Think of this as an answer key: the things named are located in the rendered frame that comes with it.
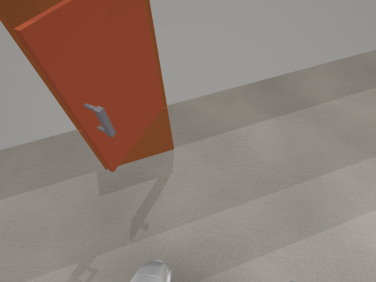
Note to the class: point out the handle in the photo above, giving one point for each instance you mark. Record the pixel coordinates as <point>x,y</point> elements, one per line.
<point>103,118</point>

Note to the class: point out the robot left thigh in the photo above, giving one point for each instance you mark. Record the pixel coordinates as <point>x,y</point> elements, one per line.
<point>153,271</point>

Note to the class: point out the cupboard door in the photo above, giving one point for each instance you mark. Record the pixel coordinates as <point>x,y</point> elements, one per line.
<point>99,52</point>

